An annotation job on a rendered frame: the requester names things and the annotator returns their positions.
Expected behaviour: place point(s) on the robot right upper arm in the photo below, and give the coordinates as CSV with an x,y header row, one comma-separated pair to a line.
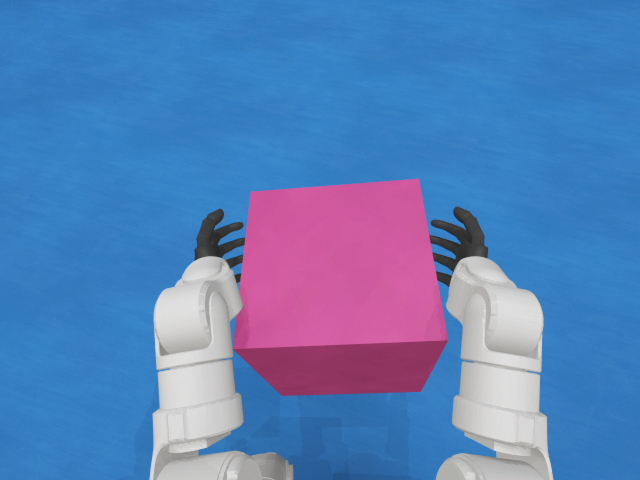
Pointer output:
x,y
465,466

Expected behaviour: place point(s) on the robot left upper arm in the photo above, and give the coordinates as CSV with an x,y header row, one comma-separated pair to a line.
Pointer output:
x,y
231,465

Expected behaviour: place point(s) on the robot left hand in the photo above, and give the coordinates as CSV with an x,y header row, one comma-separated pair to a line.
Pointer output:
x,y
208,239

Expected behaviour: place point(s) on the carton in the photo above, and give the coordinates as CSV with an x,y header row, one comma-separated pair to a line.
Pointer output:
x,y
339,290

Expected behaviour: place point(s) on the robot left thigh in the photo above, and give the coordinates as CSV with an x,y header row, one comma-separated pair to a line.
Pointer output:
x,y
273,467

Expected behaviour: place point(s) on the robot right hand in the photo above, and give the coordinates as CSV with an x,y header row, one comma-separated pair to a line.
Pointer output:
x,y
471,239

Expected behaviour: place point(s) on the robot right forearm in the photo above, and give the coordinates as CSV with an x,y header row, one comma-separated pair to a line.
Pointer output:
x,y
498,402

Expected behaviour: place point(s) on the robot left forearm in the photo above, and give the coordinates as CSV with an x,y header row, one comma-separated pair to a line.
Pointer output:
x,y
198,402

